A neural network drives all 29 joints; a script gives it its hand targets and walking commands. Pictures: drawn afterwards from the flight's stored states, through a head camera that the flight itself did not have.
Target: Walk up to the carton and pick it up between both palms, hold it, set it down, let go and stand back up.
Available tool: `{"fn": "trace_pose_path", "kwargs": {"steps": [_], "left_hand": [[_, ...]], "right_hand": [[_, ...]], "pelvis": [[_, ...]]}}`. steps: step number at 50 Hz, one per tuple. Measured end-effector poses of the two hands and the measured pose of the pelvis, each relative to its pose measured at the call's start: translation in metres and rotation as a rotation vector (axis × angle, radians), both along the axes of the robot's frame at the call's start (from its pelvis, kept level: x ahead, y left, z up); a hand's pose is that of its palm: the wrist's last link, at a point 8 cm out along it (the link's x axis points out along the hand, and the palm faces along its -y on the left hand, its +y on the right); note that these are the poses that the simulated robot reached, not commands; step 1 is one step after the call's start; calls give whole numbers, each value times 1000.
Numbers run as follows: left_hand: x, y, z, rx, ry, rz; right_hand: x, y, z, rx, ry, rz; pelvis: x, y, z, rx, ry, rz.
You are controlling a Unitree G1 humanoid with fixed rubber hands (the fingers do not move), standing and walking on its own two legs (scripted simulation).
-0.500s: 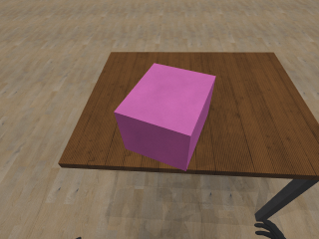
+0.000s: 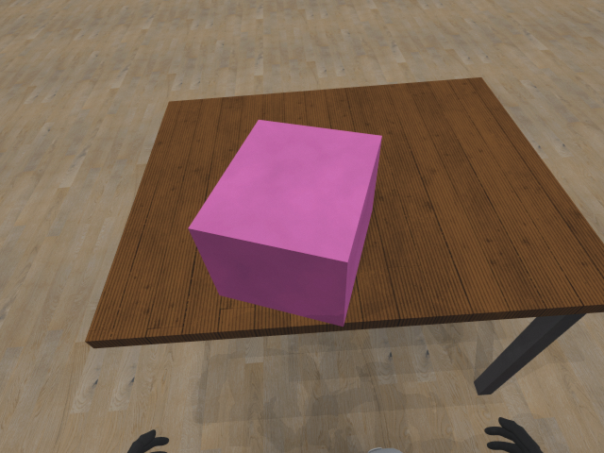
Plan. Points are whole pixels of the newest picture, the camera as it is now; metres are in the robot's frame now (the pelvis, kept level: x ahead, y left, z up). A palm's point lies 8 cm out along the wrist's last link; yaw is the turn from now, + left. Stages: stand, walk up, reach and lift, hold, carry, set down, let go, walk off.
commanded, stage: walk up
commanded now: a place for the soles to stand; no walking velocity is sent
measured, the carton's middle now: (298, 217) +0.50 +0.04 -0.01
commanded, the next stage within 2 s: reach and lift in 0.96 s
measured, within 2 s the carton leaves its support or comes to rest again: neither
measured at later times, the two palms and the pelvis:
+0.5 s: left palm out of the picture +0.14 +0.27 -0.08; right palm out of the picture +0.10 -0.28 -0.11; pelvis +0.00 +0.01 -0.01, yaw -4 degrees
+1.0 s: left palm out of the picture +0.14 +0.27 -0.09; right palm out of the picture +0.07 -0.27 -0.11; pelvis +0.00 +0.02 -0.01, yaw -6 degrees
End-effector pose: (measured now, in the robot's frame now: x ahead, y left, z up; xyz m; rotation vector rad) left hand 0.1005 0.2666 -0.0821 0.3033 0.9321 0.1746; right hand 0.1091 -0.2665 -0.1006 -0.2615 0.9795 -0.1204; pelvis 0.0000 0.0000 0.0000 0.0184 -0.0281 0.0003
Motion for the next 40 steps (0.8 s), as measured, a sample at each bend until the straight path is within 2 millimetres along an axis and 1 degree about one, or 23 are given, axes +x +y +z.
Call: {"fn": "trace_pose_path", "kwargs": {"steps": [4,8,16,23,33,40], "left_hand": [[15,0,1,8,-20,-25],[27,0,2,15,-32,-49],[40,2,2,26,-42,-84],[42,2,1,31,-41,-100],[42,5,1,33,-33,-115],[39,4,-2,29,-32,-118]], "right_hand": [[8,-2,2,-8,-21,-7],[11,-5,2,-15,-32,-17],[2,-9,0,-24,-21,-43],[-8,-11,-4,-26,-6,-56],[-28,-8,-6,-28,13,-76],[-31,-10,-8,-31,21,-80]], "pelvis": [[3,1,-2,1,0,-14],[4,2,-4,3,1,-27],[4,5,-7,4,-3,-49],[1,6,-10,5,-10,-60],[-3,12,-9,5,-15,-76],[-3,11,-11,5,-19,-79]]}}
